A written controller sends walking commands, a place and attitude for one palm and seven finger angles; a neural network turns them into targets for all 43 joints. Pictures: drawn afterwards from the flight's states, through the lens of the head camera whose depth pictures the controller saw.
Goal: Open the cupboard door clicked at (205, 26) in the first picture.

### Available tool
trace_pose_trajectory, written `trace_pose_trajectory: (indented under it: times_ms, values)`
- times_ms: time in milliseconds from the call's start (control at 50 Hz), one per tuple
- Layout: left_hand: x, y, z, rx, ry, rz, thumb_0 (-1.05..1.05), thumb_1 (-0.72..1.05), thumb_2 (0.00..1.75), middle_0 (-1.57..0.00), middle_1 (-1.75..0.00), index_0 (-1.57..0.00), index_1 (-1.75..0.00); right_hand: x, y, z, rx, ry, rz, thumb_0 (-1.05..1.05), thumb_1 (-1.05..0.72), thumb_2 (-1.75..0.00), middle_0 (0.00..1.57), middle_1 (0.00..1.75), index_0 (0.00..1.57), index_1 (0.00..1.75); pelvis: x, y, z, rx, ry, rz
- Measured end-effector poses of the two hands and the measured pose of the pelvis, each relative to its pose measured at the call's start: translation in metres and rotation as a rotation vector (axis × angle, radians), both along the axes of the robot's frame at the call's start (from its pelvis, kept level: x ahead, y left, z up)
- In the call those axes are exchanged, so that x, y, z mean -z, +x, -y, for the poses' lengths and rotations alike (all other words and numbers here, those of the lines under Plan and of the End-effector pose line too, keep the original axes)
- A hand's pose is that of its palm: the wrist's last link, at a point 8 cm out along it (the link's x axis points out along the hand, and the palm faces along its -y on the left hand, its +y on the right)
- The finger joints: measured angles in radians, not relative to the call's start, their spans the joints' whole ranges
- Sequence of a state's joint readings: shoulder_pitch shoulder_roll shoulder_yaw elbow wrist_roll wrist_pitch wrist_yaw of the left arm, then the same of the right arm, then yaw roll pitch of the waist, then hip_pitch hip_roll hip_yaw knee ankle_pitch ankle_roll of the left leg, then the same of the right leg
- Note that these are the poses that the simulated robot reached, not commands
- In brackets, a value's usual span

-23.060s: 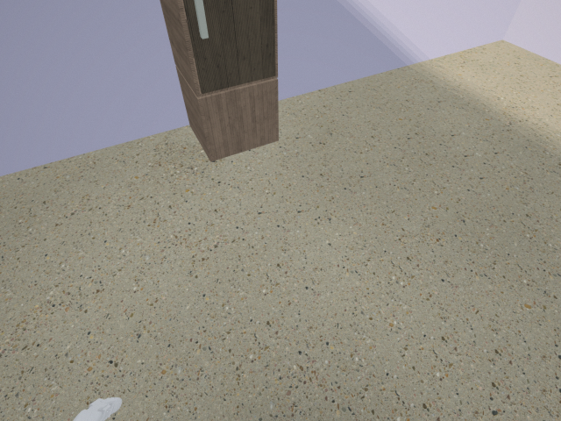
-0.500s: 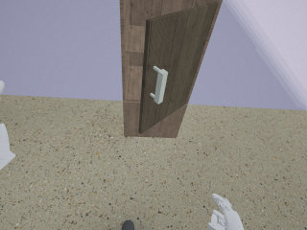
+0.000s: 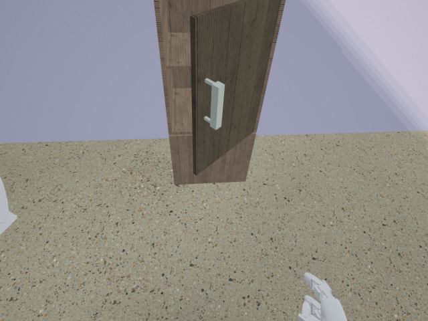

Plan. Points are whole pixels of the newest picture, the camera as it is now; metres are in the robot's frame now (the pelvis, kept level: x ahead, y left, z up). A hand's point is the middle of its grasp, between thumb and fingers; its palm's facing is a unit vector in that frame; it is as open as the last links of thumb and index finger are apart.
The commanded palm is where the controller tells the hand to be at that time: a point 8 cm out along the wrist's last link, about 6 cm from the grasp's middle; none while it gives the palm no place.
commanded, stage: stop stepping back and stand still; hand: left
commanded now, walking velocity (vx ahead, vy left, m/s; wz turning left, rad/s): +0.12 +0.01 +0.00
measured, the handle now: (212, 104) +0.72 +0.01 +0.00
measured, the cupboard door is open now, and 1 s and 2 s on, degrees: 41 41 41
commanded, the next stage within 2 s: let the arm hang, fingers relaxed in 0.68 s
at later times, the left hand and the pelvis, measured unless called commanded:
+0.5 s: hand (9, 206) +0.22 +0.27 +0.19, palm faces +0.44 -0.75 -0.50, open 7.4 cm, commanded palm +0.16 +0.31 +0.18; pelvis +0.02 +0.00 +0.00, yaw +1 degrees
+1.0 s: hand out of the picture +0.15 +0.24 -0.11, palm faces -0.02 -0.94 -0.33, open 7.4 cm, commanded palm none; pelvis +0.01 +0.02 +0.00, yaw +2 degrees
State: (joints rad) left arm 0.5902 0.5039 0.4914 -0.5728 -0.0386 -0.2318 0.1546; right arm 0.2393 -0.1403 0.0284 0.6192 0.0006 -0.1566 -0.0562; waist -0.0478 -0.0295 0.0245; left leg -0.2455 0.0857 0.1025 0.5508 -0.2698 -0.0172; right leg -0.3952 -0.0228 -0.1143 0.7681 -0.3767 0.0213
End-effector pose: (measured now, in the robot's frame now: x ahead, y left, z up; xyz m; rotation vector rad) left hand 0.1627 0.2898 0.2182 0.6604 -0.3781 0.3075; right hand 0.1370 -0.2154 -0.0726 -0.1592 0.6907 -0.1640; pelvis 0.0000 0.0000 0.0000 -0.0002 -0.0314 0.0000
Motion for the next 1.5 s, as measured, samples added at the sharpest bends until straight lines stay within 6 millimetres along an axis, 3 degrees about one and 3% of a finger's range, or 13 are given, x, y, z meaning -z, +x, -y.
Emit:
trace_pose_trajectory:
  times_ms: [120, 220, 360, 480, 680, 780, 820, 880, 980, 1080, 1180, 1300, 1500]
  values:
    - [0.028, -0.017, -0.005, -0.160, -0.030, -0.097, 0.00, 0.88, 0.89, -0.22, -0.30, -0.21, -0.30, 0.038, 0.005, 0.011, -0.046, 0.025, -0.081, 0.01, -0.90, -0.89, 0.21, 0.30, 0.21, 0.30, 0.014, 0.001, 0.009, -0.021, 0.007, 0.003]
    - [0.054, -0.018, -0.006, -0.227, -0.188, -0.162, 0.01, 0.88, 0.89, -0.22, -0.30, -0.21, -0.30, 0.029, 0.006, 0.026, -0.057, -0.026, -0.138, 0.02, -0.90, -0.89, 0.21, 0.30, 0.21, 0.30, 0.001, 0.003, 0.009, -0.020, 0.021, 0.002]
    - [0.031, 0.005, 0.002, -0.080, -0.174, -0.011, 0.01, 0.88, 0.89, -0.22, -0.30, -0.22, -0.30, -0.004, 0.026, 0.036, -0.039, -0.150, -0.046, 0.02, -0.90, -0.89, 0.20, 0.30, 0.21, 0.30, 0.001, 0.012, 0.001, -0.035, -0.019, -0.012]
    - [0.014, 0.018, -0.015, -0.070, -0.065, -0.003, 0.01, 0.88, 0.89, -0.22, -0.30, -0.22, -0.30, -0.016, 0.045, 0.020, -0.015, -0.098, 0.015, 0.02, -0.90, -0.89, 0.20, 0.30, 0.20, 0.30, -0.003, 0.021, -0.004, -0.021, 0.000, -0.014]
    - [0.049, 0.016, -0.017, -0.129, -0.170, -0.198, 0.01, 0.89, 0.89, -0.22, -0.30, -0.21, -0.30, 0.001, 0.049, -0.007, -0.058, -0.008, -0.035, 0.01, -0.90, -0.89, 0.20, 0.30, 0.21, 0.30, -0.006, 0.026, -0.009, -0.011, -0.011, -0.021]
    - [0.045, 0.014, -0.019, -0.135, -0.186, -0.167, 0.01, 0.88, 0.89, -0.22, -0.30, -0.22, -0.30, 0.001, 0.045, -0.009, -0.071, -0.028, -0.064, 0.02, -0.90, -0.89, 0.21, 0.30, 0.21, 0.30, -0.008, 0.026, -0.011, -0.015, -0.011, -0.017]
    - [0.064, 0.022, -0.024, -0.121, -0.170, -0.234, 0.01, 0.89, 0.89, -0.21, -0.30, -0.21, -0.30, 0.009, 0.045, -0.006, -0.113, -0.021, -0.079, 0.01, -0.90, -0.89, 0.21, 0.30, 0.21, 0.30, -0.005, 0.024, -0.014, -0.034, -0.012, -0.033]
    - [0.143, 0.032, -0.032, -0.168, -0.266, -0.567, 0.00, 0.89, 0.90, -0.21, -0.30, -0.21, -0.30, 0.029, 0.039, 0.004, -0.128, -0.015, -0.157, 0.01, -0.90, -0.89, 0.21, 0.30, 0.21, 0.30, -0.001, 0.018, -0.020, -0.038, -0.007, -0.044]
    - [0.274, -0.012, -0.003, -0.213, -0.436, -1.131, 0.00, 0.90, 0.90, -0.20, -0.30, -0.20, -0.30, 0.045, 0.005, 0.019, -0.074, -0.025, -0.282, 0.01, -0.90, -0.89, 0.20, 0.30, 0.21, 0.30, 0.001, 0.013, -0.022, -0.029, 0.008, -0.035]
    - [0.344, -0.083, 0.048, -0.210, -0.603, -1.468, 0.01, 0.90, 0.89, -0.21, -0.30, -0.20, -0.30, 0.044, -0.052, 0.030, -0.035, -0.069, -0.477, 0.01, -0.91, -0.89, 0.20, 0.30, 0.20, 0.30, -0.002, 0.009, -0.017, -0.030, 0.011, -0.014]
    - [0.356, -0.132, 0.043, -0.330, -0.669, -1.563, -0.01, 0.97, 0.89, -0.21, -0.30, -0.21, -0.30, 0.045, -0.099, 0.030, -0.012, -0.077, -0.649, 0.01, -0.91, -0.89, 0.20, 0.30, 0.20, 0.30, -0.007, 0.007, -0.013, -0.045, -0.001, -0.004]
    - [0.348, -0.172, 0.024, -0.442, -0.649, -1.650, 0.00, 0.94, 0.89, -0.21, -0.30, -0.21, -0.30, 0.056, -0.126, 0.015, 0.001, -0.023, -0.727, 0.01, -0.91, -0.89, 0.20, 0.30, 0.20, 0.30, -0.010, 0.006, -0.016, -0.048, -0.005, 0.001]
    - [0.336, -0.177, 0.011, -0.507, -0.614, -1.651, 0.00, 0.91, 0.89, -0.20, -0.30, -0.20, -0.30, 0.070, -0.125, -0.009, -0.007, 0.057, -0.720, 0.01, -0.91, -0.89, 0.20, 0.30, 0.20, 0.30, -0.011, 0.007, -0.019, -0.040, 0.002, 0.002]
